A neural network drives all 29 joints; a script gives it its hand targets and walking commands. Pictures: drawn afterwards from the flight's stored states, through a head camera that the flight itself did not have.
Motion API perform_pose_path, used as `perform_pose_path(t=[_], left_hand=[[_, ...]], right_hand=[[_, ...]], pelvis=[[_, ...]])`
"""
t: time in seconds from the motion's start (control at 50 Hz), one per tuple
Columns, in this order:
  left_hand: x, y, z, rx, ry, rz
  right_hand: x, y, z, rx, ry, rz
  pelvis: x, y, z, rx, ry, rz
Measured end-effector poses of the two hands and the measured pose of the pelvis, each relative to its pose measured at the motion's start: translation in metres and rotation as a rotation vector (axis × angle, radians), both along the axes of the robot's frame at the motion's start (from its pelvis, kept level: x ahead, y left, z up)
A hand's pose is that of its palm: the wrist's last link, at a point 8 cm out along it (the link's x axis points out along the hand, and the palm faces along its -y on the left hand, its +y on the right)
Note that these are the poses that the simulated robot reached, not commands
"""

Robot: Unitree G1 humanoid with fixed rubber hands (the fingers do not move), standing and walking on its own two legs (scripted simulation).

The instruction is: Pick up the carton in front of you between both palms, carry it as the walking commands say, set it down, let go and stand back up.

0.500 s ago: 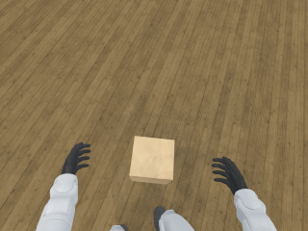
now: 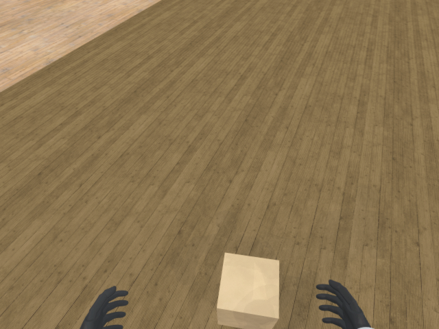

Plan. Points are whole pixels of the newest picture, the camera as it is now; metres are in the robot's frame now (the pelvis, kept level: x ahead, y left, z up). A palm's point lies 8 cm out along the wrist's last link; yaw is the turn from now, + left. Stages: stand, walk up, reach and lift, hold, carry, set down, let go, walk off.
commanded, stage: let go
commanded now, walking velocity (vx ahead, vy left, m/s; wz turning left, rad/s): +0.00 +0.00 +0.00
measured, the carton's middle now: (247, 293) +0.39 -0.10 -0.65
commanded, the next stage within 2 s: stand in 0.28 s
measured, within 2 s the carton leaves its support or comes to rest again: neither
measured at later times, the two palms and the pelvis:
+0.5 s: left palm out of the picture +0.14 +0.25 -0.07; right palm out of the picture +0.15 -0.30 -0.09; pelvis +0.00 -0.03 -0.01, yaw +1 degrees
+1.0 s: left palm out of the picture +0.12 +0.26 -0.09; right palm out of the picture +0.14 -0.33 -0.10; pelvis +0.01 -0.04 +0.00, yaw +2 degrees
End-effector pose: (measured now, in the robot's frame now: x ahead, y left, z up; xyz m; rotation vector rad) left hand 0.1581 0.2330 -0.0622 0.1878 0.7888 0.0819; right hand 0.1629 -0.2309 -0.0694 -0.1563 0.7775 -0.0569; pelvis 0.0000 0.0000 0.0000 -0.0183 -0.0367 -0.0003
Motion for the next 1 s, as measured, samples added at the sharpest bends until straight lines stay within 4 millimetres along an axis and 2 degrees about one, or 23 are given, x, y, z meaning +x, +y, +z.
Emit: perform_pose_path(t=[0.1,0.22,0.34,0.4,0.5,0.58,0.8,1.0], left_hand=[[0.001,-0.003,-0.001,-0.016,0.001,0.002],[0.0,-0.013,-0.01,-0.016,0.002,0.017],[0.002,-0.022,-0.009,0.008,-0.006,0.012],[-0.005,-0.009,-0.014,0.095,0.042,0.006],[-0.017,0.018,-0.011,0.194,0.087,0.04],[-0.022,0.029,-0.009,0.223,0.109,0.067],[-0.028,0.023,-0.02,0.203,0.162,0.099],[-0.039,0.025,-0.026,0.194,0.208,0.12]], right_hand=[[0.003,-0.002,0.004,-0.015,0.0,0.007],[0.001,-0.021,0.008,-0.07,0.023,-0.033],[-0.005,-0.034,0.002,-0.082,0.044,-0.047],[-0.008,-0.047,-0.01,-0.118,0.051,-0.047],[-0.017,-0.067,-0.025,-0.149,0.091,-0.037],[-0.02,-0.077,-0.031,-0.164,0.122,-0.027],[-0.016,-0.091,-0.032,-0.197,0.163,-0.015],[-0.024,-0.097,-0.032,-0.217,0.198,-0.017]], pelvis=[[0.0,-0.002,0.0,0.001,-0.028,0.004],[0.002,-0.009,-0.003,0.001,-0.028,-0.008],[0.002,-0.019,-0.004,0.005,-0.013,-0.002],[0.0,-0.023,-0.005,0.01,0.008,0.005],[0.001,-0.028,-0.006,0.013,0.028,0.017],[0.005,-0.032,-0.007,0.015,0.036,0.023],[0.014,-0.038,-0.005,0.016,0.036,0.032],[0.013,-0.04,-0.002,0.016,0.024,0.031]])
